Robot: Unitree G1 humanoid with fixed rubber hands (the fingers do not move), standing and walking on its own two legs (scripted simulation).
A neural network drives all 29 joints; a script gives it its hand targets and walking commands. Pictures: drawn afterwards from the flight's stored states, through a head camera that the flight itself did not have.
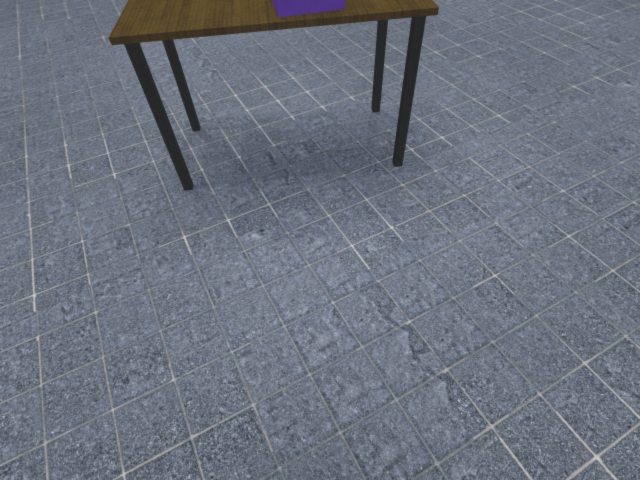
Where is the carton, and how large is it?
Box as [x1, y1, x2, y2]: [272, 0, 344, 17]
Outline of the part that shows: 272,0 279,17 344,8 344,0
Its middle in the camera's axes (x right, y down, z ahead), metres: -0.06 -0.98 +1.33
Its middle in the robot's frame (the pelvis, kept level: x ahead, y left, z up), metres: +1.68 +0.03 +0.07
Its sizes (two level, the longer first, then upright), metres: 0.239 0.228 0.265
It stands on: a table, 0.72 m high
